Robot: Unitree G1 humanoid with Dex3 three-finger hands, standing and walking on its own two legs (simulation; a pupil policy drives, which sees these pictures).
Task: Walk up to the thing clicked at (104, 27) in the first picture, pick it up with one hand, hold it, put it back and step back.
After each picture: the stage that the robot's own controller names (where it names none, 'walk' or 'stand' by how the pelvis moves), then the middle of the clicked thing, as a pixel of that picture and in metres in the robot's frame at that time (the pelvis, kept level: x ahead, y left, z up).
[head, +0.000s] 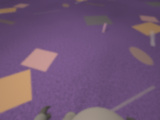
stand; (104, 28) +2.32 -0.46 -0.65
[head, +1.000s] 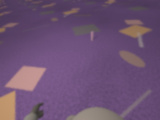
walk; (92, 36) +2.21 +0.00 -0.62
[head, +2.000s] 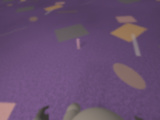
walk; (78, 44) +1.53 +0.32 -0.64
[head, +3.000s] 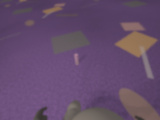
walk; (76, 59) +1.05 +0.28 -0.65
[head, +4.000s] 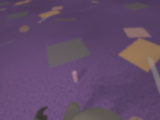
walk; (75, 76) +0.68 +0.24 -0.65
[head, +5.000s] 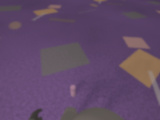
walk; (73, 91) +0.45 +0.17 -0.63
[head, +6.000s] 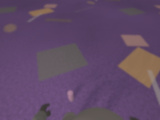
stand; (70, 96) +0.37 +0.19 -0.65
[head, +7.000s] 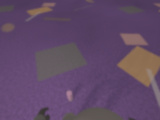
stand; (70, 96) +0.36 +0.20 -0.66
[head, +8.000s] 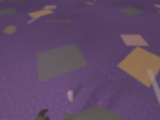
stand; (70, 96) +0.37 +0.20 -0.66
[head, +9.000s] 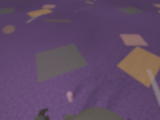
stand; (70, 97) +0.36 +0.20 -0.66
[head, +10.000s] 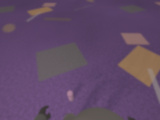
go down; (70, 96) +0.36 +0.20 -0.66
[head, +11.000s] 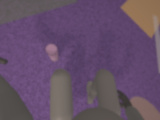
go down; (53, 54) +0.44 +0.23 -0.24
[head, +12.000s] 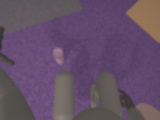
approach; (59, 57) +0.44 +0.22 -0.25
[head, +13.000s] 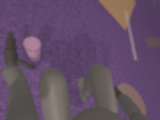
close in; (33, 51) +0.43 +0.26 -0.16
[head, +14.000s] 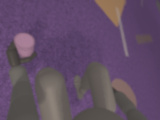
close; (25, 49) +0.43 +0.27 -0.16
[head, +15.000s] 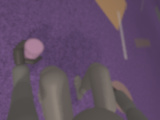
lift; (32, 52) +0.40 +0.25 -0.16
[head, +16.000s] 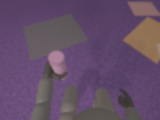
lift; (60, 68) +0.33 +0.18 +0.04
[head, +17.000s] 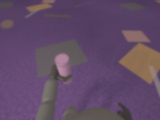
hold; (64, 71) +0.32 +0.16 +0.07
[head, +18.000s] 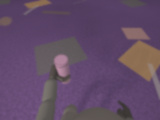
hold; (63, 71) +0.32 +0.17 +0.05
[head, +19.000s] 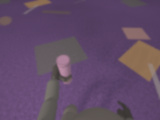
crouch; (65, 71) +0.33 +0.16 +0.04
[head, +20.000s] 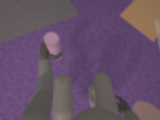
crouch; (54, 49) +0.46 +0.19 -0.05
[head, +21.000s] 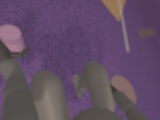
lower; (16, 45) +0.45 +0.28 -0.17
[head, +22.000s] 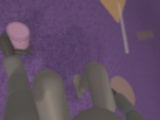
lower; (21, 42) +0.46 +0.28 -0.16
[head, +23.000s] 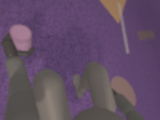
lower; (23, 44) +0.46 +0.27 -0.16
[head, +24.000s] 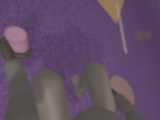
lower; (20, 46) +0.45 +0.28 -0.17
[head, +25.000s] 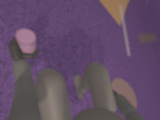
loosen; (28, 46) +0.44 +0.26 -0.16
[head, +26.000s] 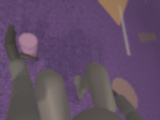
withdraw; (29, 49) +0.44 +0.25 -0.17
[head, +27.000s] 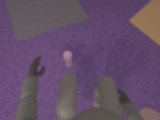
walk; (68, 59) +0.47 +0.19 -0.30
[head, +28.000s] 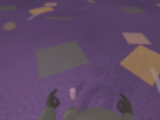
stand; (73, 93) +0.39 +0.16 -0.59
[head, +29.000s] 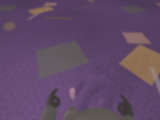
stand; (72, 93) +0.39 +0.16 -0.60
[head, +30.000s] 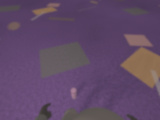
stand; (73, 93) +0.40 +0.16 -0.63
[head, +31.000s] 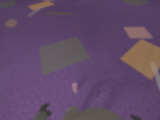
walk; (75, 88) +0.43 +0.16 -0.64
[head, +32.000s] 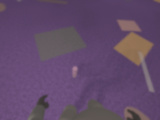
walk; (74, 72) +0.61 +0.12 -0.64
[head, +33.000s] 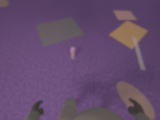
walk; (72, 53) +0.92 +0.26 -0.63
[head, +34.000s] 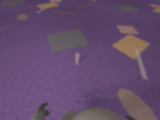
stand; (77, 59) +1.04 +0.18 -0.65
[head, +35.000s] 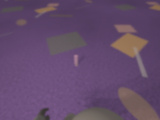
stand; (76, 60) +1.04 +0.22 -0.66
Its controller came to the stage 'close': yes
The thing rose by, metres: 0.69
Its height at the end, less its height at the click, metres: +0.00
